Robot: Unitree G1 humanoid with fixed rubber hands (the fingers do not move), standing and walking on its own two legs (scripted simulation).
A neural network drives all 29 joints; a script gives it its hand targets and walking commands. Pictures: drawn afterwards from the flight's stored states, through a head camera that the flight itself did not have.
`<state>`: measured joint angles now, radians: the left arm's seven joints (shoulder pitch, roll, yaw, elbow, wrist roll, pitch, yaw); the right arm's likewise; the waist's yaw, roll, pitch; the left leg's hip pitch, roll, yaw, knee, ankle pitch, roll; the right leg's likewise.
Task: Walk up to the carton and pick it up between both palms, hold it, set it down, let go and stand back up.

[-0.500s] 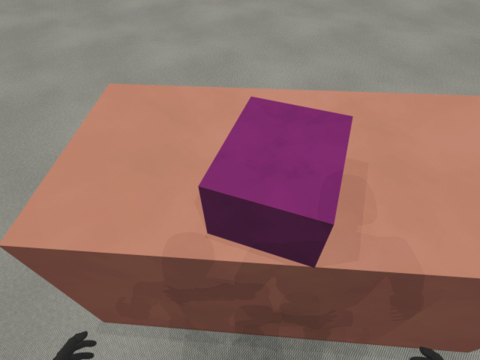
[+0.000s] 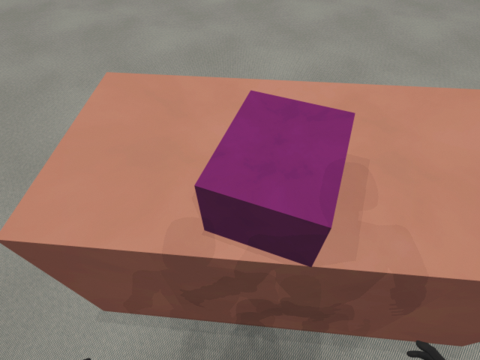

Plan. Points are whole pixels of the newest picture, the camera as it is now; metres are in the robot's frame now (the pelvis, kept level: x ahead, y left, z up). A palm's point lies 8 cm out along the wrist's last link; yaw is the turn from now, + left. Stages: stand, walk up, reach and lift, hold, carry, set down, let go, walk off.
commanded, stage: walk up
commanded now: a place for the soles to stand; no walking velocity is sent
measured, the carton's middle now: (278, 172) +0.50 -0.06 -0.04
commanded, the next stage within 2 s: reach and lift in 0.46 s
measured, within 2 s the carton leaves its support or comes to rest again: neither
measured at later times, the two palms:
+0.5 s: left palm out of the picture +0.10 +0.31 -0.11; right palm out of the picture +0.08 -0.33 -0.11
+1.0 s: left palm (89, 355) +0.15 +0.28 -0.11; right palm out of the picture +0.12 -0.27 -0.09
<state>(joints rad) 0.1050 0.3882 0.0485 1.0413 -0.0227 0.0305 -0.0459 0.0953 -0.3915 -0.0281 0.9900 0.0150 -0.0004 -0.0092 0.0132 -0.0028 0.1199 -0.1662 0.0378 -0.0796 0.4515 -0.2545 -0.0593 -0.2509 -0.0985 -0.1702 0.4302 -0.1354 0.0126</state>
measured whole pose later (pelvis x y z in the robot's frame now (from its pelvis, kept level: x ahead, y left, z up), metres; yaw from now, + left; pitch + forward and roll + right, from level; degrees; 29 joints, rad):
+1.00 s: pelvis +0.00 +0.01 -0.02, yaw +0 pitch -7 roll -2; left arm 0.16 0.32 0.09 0.41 0.05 0.46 0.00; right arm 0.18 -0.26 -0.13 0.72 -0.05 -0.10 0.01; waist -0.02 -0.03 0.19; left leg -0.19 0.11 -0.02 0.70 -0.39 -0.06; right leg -0.24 -0.02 -0.07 0.60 -0.24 0.02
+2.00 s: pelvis +0.04 +0.04 +0.00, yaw -1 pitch -7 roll -3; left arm 0.32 0.34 -0.06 0.38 -0.21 -0.13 -0.10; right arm 0.30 -0.13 -0.13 0.59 0.15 -0.38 -0.09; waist 0.02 0.02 0.12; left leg -0.01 0.08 0.03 0.49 -0.35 -0.02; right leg -0.04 -0.02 0.00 0.33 -0.16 0.05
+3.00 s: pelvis +0.03 +0.02 +0.00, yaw +4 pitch -4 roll -1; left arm 0.22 0.49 -0.15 0.32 -0.43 -0.15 -0.10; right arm 0.32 -0.11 -0.08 0.13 0.18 0.00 -0.20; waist -0.05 0.02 0.07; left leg -0.11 0.04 -0.06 0.49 -0.31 -0.04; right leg -0.15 -0.02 0.02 0.44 -0.22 0.04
